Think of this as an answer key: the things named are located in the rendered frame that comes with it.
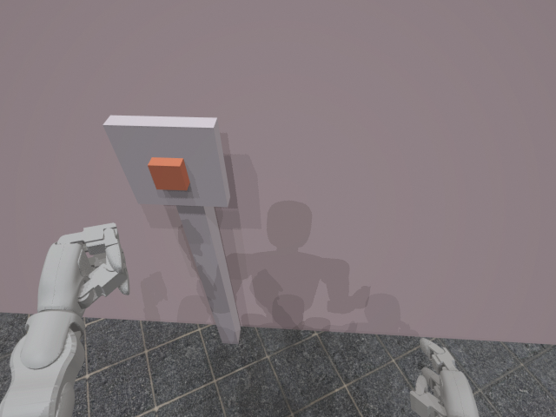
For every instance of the panel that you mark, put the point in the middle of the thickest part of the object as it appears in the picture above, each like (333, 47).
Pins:
(135, 140)

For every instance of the left robot forearm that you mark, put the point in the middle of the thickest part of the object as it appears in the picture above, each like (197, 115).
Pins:
(44, 365)

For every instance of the right robot hand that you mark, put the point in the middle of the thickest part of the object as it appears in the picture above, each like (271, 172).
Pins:
(453, 396)

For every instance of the button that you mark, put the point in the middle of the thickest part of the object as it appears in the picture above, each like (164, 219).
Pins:
(169, 173)

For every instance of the left robot hand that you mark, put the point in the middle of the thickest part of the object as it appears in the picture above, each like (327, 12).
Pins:
(67, 267)

